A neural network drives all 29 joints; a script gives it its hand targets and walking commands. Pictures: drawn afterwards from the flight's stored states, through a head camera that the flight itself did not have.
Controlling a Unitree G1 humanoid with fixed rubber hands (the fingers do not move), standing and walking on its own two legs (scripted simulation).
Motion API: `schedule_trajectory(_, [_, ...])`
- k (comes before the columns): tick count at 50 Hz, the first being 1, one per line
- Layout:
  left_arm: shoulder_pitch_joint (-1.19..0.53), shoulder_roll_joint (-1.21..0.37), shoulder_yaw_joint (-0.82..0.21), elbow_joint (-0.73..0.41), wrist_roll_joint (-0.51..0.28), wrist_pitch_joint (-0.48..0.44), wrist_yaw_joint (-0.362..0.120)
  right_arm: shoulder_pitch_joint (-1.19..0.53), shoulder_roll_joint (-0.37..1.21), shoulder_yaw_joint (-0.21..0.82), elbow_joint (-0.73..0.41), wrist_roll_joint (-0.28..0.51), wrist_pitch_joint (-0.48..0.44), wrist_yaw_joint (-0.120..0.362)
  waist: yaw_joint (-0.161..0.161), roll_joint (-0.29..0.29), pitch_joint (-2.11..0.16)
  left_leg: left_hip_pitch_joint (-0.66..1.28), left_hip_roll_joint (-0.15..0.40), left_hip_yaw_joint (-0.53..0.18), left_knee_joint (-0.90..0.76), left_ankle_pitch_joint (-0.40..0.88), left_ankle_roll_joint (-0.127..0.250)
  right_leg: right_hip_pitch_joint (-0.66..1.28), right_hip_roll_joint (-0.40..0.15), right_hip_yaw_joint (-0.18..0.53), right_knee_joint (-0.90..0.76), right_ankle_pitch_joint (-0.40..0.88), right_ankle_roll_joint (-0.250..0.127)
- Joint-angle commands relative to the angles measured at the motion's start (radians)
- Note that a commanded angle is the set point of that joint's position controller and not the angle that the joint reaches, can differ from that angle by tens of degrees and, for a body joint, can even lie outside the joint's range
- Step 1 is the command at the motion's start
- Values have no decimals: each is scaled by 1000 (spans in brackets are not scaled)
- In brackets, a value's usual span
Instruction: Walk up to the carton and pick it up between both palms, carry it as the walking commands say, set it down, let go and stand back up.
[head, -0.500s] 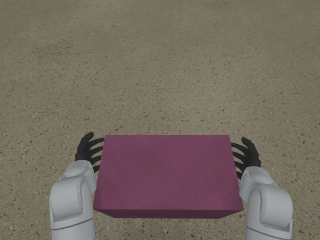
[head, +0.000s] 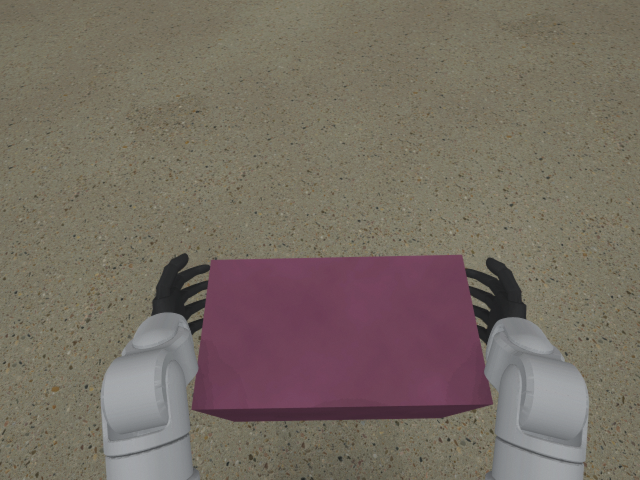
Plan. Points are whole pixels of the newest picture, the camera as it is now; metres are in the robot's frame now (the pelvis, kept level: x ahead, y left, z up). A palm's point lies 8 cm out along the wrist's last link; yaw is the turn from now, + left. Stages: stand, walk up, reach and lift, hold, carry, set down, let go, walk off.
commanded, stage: carry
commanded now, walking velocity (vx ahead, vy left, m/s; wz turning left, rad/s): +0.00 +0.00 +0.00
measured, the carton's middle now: (337, 346) +0.29 +0.00 -0.01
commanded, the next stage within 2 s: none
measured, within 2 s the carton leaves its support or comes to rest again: neither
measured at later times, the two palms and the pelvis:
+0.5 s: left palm (170, 253) +0.37 +0.21 +0.07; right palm (462, 258) +0.37 -0.15 +0.07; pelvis +0.09 +0.04 -0.01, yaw -1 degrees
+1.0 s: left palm (165, 266) +0.36 +0.22 +0.06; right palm (455, 273) +0.35 -0.14 +0.06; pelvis +0.08 +0.05 -0.01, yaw -1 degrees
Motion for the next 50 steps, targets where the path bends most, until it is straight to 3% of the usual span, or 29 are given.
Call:
schedule_trajectory(1, [-376,-834,-816,-10,-430,49,-384,-391,830,827,-28,426,32,279,2,-139,-451,58,7,21,-43,81,-10,360,-273,194,-45,367,31])
schedule_trajectory(5, [-362,-806,-801,30,-396,66,-377,-404,804,826,2,423,53,289,-7,-116,-374,122,30,28,-208,210,-23,253,-232,185,-38,87,52])
schedule_trajectory(7, [-367,-792,-793,61,-378,69,-372,-428,788,818,26,424,62,297,-9,-87,-341,173,77,0,-260,256,-24,192,-210,182,-17,-7,64])
schedule_trajectory(8, [-370,-788,-789,81,-370,68,-368,-439,782,810,43,425,64,301,-9,-55,-320,189,121,-38,-266,296,-16,161,-193,168,21,-1,71])
schedule_trajectory(9, [-401,-788,-793,90,-376,68,-372,-438,779,792,77,411,57,304,-4,14,-285,146,137,-55,-250,315,-4,162,-168,151,20,12,90])
schedule_trajectory(10, [-432,-792,-797,95,-379,65,-371,-449,786,783,97,407,53,307,-5,32,-272,123,137,-54,-255,328,2,180,-162,148,34,26,94])
schedule_trajectory(12, [-469,-800,-793,104,-382,56,-368,-475,801,772,110,412,44,312,-6,24,-276,132,131,-47,-238,387,6,189,-164,155,58,88,94])
schedule_trajectory(14, [-458,-784,-733,208,-338,32,-368,-459,785,709,206,365,18,312,-8,15,-304,154,127,-42,-211,465,12,197,-165,158,88,163,94])
schedule_trajectory(16, [-495,-817,-770,154,-375,21,-369,-483,813,739,153,392,7,310,-8,16,-324,172,127,-40,-187,554,16,200,-164,156,115,215,94])
schedule_trajectory(22, [-493,-829,-746,192,-378,1,-370,-469,816,713,171,374,-15,301,-9,15,-374,213,129,-31,-138,724,31,203,-150,140,178,244,98])
schedule_trajectory(32, [-474,-806,-719,208,-343,-67,-366,-464,794,701,175,349,-79,299,-9,-2,-372,198,118,-35,-148,624,42,205,-152,143,177,178,92])
schedule_trajectory(42, [-452,-762,-684,261,-289,-136,-360,-448,755,657,244,300,-144,300,-10,-5,-331,163,109,-44,-186,453,44,182,-156,157,134,98,88])
schedule_trajectory(50, [-444,-733,-656,299,-257,-184,-357,-438,726,617,291,261,-192,297,-12,-3,-316,147,108,-52,-203,397,47,167,-152,160,112,50,88])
